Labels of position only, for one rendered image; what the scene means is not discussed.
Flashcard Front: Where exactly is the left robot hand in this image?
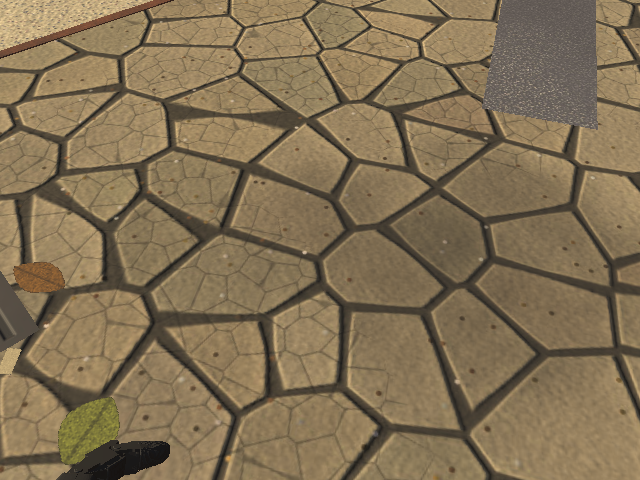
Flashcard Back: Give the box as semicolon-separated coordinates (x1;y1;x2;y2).
56;440;170;480

